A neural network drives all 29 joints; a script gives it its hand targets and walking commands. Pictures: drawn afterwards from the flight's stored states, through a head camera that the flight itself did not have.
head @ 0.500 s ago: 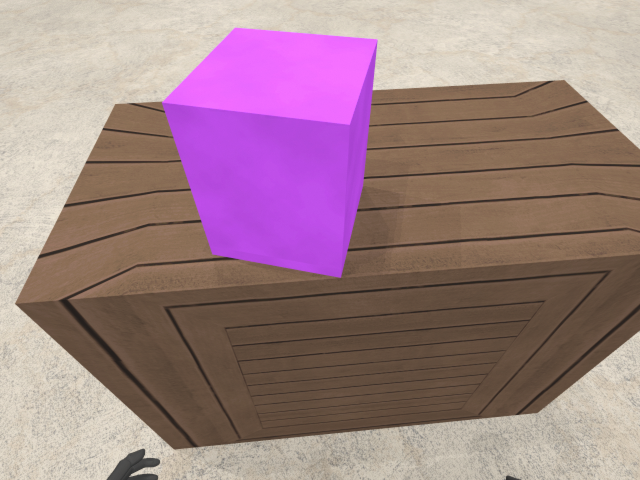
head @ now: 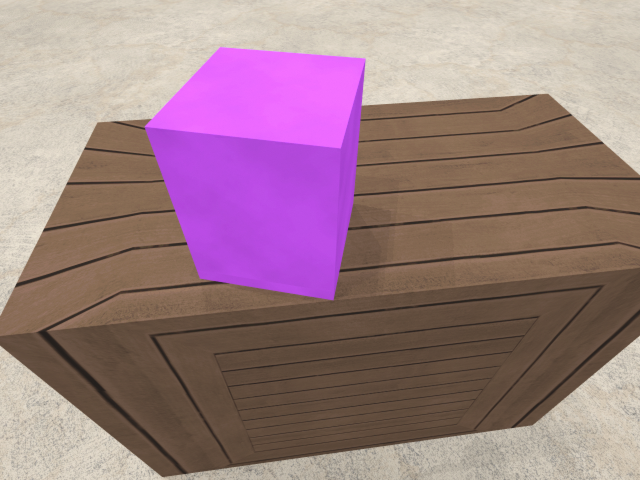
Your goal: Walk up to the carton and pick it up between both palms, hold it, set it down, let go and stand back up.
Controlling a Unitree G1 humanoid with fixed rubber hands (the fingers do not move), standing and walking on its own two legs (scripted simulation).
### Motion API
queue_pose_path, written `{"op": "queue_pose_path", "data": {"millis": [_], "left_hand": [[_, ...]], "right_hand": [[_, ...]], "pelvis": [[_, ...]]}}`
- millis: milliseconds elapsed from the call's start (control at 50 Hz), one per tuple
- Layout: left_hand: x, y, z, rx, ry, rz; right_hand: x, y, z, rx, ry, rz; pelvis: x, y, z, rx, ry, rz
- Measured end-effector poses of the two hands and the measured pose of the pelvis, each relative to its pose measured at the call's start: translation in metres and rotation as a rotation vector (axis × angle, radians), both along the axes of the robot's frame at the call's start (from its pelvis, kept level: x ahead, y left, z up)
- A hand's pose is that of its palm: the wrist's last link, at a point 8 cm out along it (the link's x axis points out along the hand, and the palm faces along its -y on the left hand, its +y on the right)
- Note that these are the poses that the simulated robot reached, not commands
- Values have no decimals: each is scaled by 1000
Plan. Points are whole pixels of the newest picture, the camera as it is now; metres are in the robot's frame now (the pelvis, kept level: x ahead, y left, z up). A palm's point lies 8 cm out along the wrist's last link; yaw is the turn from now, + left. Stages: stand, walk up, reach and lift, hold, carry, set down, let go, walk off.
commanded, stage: walk up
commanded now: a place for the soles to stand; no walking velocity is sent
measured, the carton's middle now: (277, 175) +0.49 +0.06 +0.14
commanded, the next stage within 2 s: reach and lift in 0.90 s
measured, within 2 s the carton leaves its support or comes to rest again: neither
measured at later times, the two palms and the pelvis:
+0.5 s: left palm out of the picture +0.13 +0.27 -0.10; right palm out of the picture +0.09 -0.26 -0.11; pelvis +0.02 +0.01 -0.01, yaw -1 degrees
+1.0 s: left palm out of the picture +0.16 +0.26 -0.12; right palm out of the picture +0.10 -0.26 -0.12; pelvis +0.01 +0.01 -0.02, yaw +0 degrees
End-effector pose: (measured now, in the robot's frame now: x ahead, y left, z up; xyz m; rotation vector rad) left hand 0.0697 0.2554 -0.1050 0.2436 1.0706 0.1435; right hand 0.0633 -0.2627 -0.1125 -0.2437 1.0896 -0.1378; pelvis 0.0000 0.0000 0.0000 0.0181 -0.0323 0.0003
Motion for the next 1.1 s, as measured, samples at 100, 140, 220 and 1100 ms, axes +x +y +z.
{"op": "queue_pose_path", "data": {"millis": [100, 140, 220, 1100], "left_hand": [[19, 3, 2, 10, -32, -13], [27, 4, 3, 13, -43, -19], [40, 7, 4, 18, -61, -33], [117, -13, 2, -35, -69, -114]], "right_hand": [[15, 0, 0, -3, -25, 0], [19, 1, 1, -3, -36, 1], [25, 3, 1, -3, -51, -1], [70, 5, 2, -25, -252, -23]], "pelvis": [[6, 1, -2, 1, -1, -4], [8, 3, -2, 1, -1, -5], [12, 4, -3, 2, -2, -11], [-10, 11, -17, -25, 18, 32]]}}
